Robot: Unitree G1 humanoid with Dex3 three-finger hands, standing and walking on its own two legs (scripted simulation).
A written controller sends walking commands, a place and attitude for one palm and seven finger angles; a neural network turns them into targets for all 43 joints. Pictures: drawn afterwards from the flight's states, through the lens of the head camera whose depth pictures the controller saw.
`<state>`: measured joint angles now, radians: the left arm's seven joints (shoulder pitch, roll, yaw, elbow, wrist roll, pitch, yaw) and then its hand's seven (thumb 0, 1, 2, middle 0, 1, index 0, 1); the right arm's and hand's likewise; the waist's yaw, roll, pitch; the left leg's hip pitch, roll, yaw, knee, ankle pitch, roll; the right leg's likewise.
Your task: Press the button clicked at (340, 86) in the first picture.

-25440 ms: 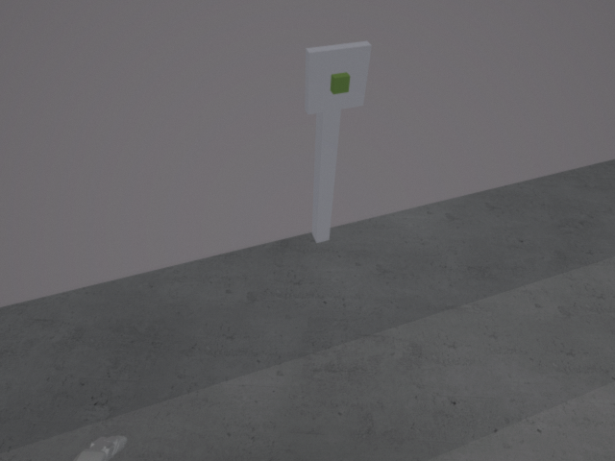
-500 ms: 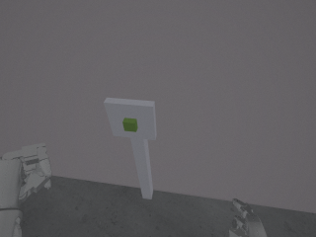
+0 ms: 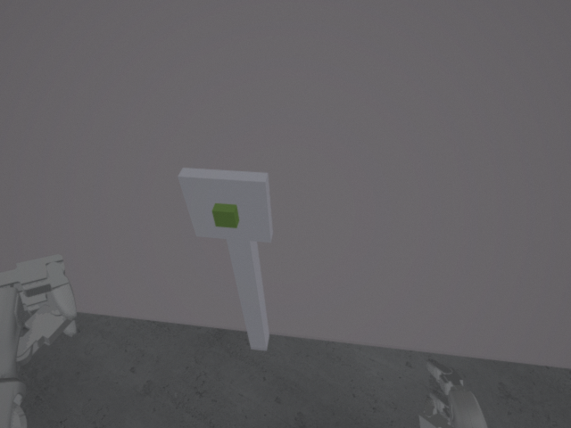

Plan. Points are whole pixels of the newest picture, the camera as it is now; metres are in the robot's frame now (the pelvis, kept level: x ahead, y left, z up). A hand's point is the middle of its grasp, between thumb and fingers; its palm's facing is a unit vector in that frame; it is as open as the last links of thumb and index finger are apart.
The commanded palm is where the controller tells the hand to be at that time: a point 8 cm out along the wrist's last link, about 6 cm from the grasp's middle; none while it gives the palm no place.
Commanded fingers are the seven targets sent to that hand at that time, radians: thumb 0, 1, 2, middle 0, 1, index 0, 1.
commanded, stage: step back with the hand held close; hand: left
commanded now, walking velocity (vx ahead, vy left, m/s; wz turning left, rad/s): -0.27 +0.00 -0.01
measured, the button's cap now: (226, 214) +0.54 +0.19 -0.03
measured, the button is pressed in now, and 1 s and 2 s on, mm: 0 0 0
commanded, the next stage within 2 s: stop stepping back and stand still in 1.28 s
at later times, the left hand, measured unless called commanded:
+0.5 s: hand (39, 350) +0.15 +0.26 +0.15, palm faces +0.33 -0.81 -0.47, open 3.1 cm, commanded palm +0.09 +0.30 +0.17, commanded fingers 0.00 0.90 0.90 -1.30 -1.50 -1.30 -1.50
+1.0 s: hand out of the picture +0.09 +0.28 +0.16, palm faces +0.39 -0.79 -0.48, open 3.1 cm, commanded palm +0.02 +0.31 +0.17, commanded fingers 0.00 0.90 0.90 -1.30 -1.50 -1.30 -1.50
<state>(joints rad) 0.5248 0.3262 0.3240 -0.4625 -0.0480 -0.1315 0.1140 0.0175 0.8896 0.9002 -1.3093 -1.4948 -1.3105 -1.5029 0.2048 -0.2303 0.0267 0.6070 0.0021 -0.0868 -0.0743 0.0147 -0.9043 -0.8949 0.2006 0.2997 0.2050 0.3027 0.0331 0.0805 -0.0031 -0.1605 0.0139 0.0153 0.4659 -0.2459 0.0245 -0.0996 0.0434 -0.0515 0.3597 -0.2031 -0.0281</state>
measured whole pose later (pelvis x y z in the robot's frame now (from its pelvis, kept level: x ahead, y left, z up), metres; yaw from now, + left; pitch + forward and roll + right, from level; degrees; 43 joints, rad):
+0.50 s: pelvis -0.04 +0.03 -0.01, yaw -1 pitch +0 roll -1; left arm 0.62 0.38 0.36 -0.57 -0.03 -0.18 0.13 0.02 0.89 0.90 -1.31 -1.49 -1.31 -1.50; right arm 0.17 -0.21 0.00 0.53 0.01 -0.01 -0.07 0.01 -0.90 -0.89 0.20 0.30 0.20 0.30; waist 0.00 0.02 0.01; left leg -0.34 -0.02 0.06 0.54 -0.21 0.07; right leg -0.32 0.00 -0.02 0.51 -0.19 0.01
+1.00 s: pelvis -0.10 +0.03 -0.02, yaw +2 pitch +2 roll -4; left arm 0.59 0.42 0.42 -0.62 0.01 -0.26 0.15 0.02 0.89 0.90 -1.31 -1.49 -1.31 -1.50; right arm 0.24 -0.19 0.00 0.59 -0.02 -0.08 -0.07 0.01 -0.90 -0.89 0.20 0.30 0.21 0.30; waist -0.04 0.01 -0.01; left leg -0.51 0.00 0.00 0.61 -0.14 0.08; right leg -0.35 0.10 0.03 0.76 -0.32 0.01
